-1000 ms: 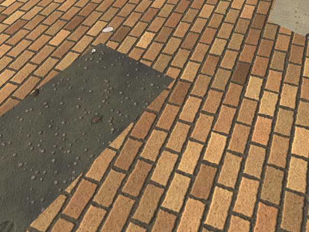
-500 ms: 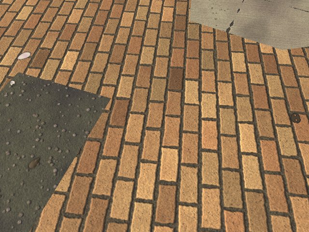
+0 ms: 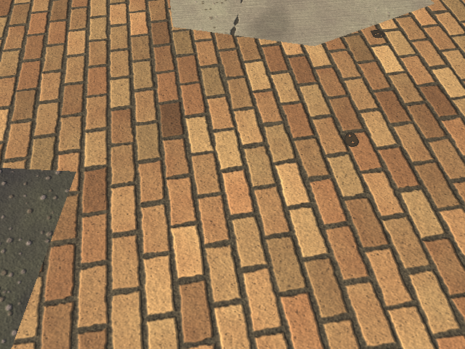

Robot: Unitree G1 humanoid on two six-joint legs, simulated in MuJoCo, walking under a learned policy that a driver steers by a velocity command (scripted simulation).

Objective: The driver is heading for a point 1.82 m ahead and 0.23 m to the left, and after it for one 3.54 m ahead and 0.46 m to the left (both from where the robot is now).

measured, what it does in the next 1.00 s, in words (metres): steps on the spot: left foot, then right foot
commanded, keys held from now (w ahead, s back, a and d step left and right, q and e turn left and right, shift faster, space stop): e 0.12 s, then no key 0.88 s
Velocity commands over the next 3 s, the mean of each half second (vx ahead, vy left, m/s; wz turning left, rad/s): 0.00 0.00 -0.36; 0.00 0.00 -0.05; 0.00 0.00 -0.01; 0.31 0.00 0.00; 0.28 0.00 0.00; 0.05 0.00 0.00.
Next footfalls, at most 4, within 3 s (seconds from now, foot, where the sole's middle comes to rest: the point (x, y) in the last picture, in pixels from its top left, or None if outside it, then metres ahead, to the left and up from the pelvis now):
0.10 left None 0.05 0.12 -0.78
0.48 right None -0.02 -0.09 -0.78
2.22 right None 0.41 -0.08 -0.78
2.64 left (215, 344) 0.46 0.10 -0.78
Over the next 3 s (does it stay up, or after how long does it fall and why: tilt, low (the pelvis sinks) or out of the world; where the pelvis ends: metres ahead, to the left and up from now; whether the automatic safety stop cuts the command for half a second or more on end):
stays up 0.41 0.01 0.00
